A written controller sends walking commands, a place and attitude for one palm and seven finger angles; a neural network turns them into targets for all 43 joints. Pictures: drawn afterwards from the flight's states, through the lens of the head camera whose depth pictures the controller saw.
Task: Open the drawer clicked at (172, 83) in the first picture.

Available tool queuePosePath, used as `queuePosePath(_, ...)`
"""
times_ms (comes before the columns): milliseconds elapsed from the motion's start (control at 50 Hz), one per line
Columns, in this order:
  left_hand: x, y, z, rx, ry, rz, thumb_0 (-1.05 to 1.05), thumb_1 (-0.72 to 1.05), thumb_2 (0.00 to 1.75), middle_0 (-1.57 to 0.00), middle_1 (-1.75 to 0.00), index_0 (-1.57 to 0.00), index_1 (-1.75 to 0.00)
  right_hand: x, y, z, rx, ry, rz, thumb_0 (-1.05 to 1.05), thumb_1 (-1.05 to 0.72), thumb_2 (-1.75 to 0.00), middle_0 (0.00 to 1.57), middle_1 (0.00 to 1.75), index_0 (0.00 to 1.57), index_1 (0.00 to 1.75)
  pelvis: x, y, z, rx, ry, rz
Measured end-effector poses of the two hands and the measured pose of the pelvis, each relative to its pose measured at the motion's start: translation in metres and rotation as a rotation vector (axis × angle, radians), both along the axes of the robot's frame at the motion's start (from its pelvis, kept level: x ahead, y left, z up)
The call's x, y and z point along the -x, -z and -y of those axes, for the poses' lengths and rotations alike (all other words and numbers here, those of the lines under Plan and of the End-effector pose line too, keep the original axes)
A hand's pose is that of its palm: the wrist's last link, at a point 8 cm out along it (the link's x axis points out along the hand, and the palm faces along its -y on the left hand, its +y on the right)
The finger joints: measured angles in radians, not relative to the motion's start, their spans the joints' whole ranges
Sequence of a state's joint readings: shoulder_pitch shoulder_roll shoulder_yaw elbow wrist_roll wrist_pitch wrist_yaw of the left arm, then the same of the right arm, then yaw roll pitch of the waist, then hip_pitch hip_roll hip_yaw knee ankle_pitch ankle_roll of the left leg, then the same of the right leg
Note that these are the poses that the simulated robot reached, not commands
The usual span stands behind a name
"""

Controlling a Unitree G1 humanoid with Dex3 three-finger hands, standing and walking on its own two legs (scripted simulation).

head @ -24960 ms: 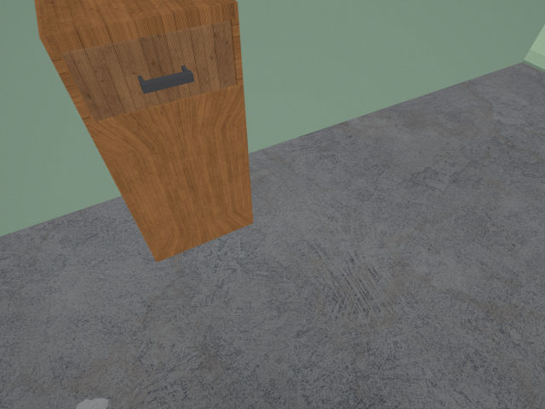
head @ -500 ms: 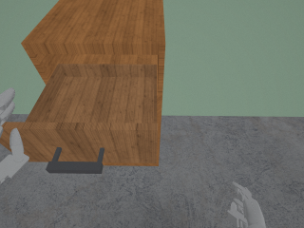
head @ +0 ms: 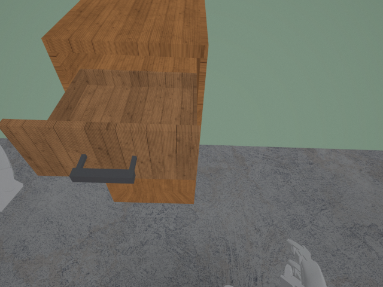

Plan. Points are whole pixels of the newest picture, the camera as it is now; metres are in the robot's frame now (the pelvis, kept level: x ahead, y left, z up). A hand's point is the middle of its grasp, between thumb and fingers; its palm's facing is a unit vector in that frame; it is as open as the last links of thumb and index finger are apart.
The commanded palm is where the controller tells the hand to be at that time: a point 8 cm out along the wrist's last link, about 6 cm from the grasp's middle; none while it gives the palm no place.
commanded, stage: step back with the hand held close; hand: left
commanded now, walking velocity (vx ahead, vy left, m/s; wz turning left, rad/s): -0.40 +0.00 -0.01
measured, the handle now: (106, 167) +0.35 +0.21 +0.05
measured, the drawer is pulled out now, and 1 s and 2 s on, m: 0.30 0.30 0.30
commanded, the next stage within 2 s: stop stepping back and stand still in 0.34 s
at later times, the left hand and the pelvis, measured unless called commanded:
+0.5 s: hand out of the picture +0.08 +0.22 +0.22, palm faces +0.35 -0.80 -0.50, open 7.4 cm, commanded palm +0.00 +0.27 +0.23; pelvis -0.13 -0.01 +0.01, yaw +0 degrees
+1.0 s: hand out of the picture -0.04 +0.21 +0.23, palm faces +0.44 -0.78 -0.44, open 7.4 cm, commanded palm -0.10 +0.26 +0.23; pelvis -0.22 -0.02 +0.02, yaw +1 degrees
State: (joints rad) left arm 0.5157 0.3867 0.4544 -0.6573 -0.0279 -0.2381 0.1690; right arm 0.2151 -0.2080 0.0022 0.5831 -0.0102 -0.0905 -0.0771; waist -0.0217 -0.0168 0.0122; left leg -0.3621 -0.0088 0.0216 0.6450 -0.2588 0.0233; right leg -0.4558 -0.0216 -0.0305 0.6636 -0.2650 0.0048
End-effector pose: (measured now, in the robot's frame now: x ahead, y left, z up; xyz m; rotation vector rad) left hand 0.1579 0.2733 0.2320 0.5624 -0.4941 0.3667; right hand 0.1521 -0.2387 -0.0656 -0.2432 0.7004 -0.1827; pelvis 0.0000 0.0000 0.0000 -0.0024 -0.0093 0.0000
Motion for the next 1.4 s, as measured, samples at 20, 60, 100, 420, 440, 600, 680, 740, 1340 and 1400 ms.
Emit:
queuePosePath(20, 0.004, 0.0, -0.002, -0.002, -0.01, -0.007, 0.01, 0.89, 0.9, -0.21, -0.31, -0.21, -0.3, 0.005, -0.002, 0.0, 0.005, 0.003, 0.006, 0.01, -0.91, -0.9, 0.21, 0.3, 0.21, 0.3, 0.003, -0.002, 0.001, 0.006, -0.001, -0.003)
queuePosePath(60, 0.011, -0.001, -0.002, 0.003, -0.027, -0.02, 0.01, 0.89, 0.9, -0.21, -0.31, -0.21, -0.3, 0.015, -0.006, 0.0, 0.006, 0.003, 0.013, 0.01, -0.91, -0.9, 0.2, 0.3, 0.21, 0.3, 0.009, -0.006, 0.003, 0.02, -0.008, -0.012)
queuePosePath(100, 0.02, -0.002, 0.0, 0.011, -0.033, -0.033, 0.01, 0.89, 0.9, -0.21, -0.31, -0.21, -0.3, 0.024, -0.007, 0.0, -0.01, -0.003, 0.014, 0.01, -0.91, -0.9, 0.2, 0.3, 0.2, 0.3, 0.016, -0.008, 0.007, 0.025, -0.004, -0.021)
queuePosePath(420, 0.088, -0.004, 0.024, -0.039, 0.09, -0.104, 0.01, 0.89, 0.9, -0.21, -0.31, -0.22, -0.3, 0.089, -0.02, 0.02, 0.005, 0.016, 0.016, 0.01, -0.91, -0.9, 0.2, 0.3, 0.2, 0.3, 0.102, -0.012, 0.013, -0.002, 0.009, -0.058)
queuePosePath(440, 0.095, -0.003, 0.022, -0.049, 0.096, -0.093, 0.01, 0.89, 0.9, -0.21, -0.31, -0.22, -0.3, 0.093, -0.018, 0.02, 0.016, 0.016, 0.022, 0.01, -0.91, -0.9, 0.2, 0.3, 0.2, 0.3, 0.109, -0.009, 0.011, 0.01, -0.002, -0.061)
queuePosePath(600, 0.164, -0.008, 0.02, -0.051, 0.037, -0.078, 0.01, 0.89, 0.9, -0.21, -0.31, -0.21, -0.3, 0.149, -0.014, 0.006, -0.038, -0.026, 0.039, 0.01, -0.91, -0.9, 0.2, 0.3, 0.2, 0.3, 0.156, -0.009, 0.018, -0.001, 0.006, -0.027)
queuePosePath(680, 0.188, -0.008, 0.026, -0.023, 0.014, -0.053, 0.01, 0.89, 0.9, -0.21, -0.31, -0.21, -0.3, 0.177, -0.003, 0.006, -0.06, -0.044, 0.004, 0.01, -0.9, -0.9, 0.2, 0.3, 0.21, 0.3, 0.179, -0.008, 0.023, 0.004, 0.005, 0.0)
queuePosePath(740, 0.2, -0.008, 0.023, 0.018, 0.001, -0.026, 0.01, 0.89, 0.9, -0.21, -0.31, -0.21, -0.3, 0.199, -0.001, 0.01, -0.049, -0.028, -0.038, 0.01, -0.9, -0.9, 0.21, 0.3, 0.21, 0.3, 0.191, -0.011, 0.023, -0.01, 0.0, 0.003)
queuePosePath(1340, 0.235, 0.006, 0.022, 0.005, 0.004, -0.066, 0.01, 0.89, 0.9, -0.21, -0.31, -0.21, -0.3, 0.23, -0.008, 0.039, 0.034, -0.022, -0.014, 0.01, -0.91, -0.9, 0.2, 0.3, 0.2, 0.3, 0.225, -0.009, 0.023, 0.013, -0.039, -0.014)
queuePosePath(1400, 0.205, 0.083, 0.003, 0.132, -0.038, -0.387, 0.0, 0.9, 0.9, -0.2, -0.3, -0.21, -0.3, 0.223, 0.009, 0.036, 0.006, -0.073, -0.068, 0.01, -0.91, -0.9, 0.2, 0.3, 0.2, 0.3, 0.227, -0.005, 0.016, 0.002, -0.065, -0.025)
